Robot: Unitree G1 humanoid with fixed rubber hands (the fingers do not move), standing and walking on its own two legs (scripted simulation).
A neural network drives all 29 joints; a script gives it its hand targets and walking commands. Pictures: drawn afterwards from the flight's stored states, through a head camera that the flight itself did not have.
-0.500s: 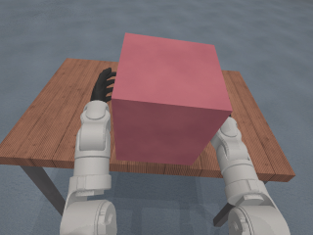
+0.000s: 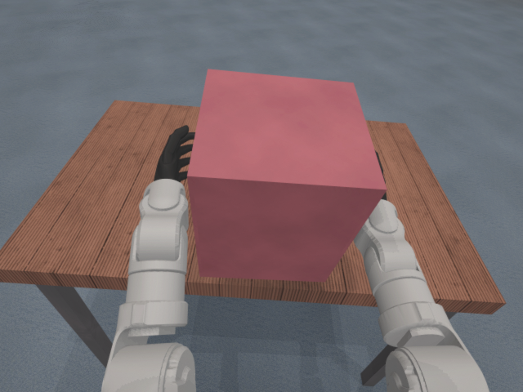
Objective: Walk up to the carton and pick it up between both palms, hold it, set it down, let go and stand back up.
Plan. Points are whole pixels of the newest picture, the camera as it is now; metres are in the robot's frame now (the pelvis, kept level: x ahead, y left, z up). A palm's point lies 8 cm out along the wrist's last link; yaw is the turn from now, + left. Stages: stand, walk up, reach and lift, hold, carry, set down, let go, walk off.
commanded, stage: set down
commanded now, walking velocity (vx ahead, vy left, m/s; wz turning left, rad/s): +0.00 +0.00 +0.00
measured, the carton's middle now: (271, 185) +0.38 +0.00 +0.15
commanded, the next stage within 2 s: none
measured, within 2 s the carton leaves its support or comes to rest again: rests again in 1.76 s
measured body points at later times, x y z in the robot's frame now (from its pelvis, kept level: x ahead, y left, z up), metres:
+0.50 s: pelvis +0.00 -0.01 +0.00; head -0.01 +0.01 +0.45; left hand +0.41 +0.13 +0.13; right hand +0.40 -0.17 +0.12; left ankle -0.01 +0.09 -0.75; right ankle +0.01 -0.12 -0.75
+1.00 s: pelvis +0.01 +0.00 +0.00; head +0.02 +0.02 +0.45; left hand +0.43 +0.13 +0.09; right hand +0.41 -0.17 +0.10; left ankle -0.01 +0.09 -0.75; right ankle +0.01 -0.12 -0.75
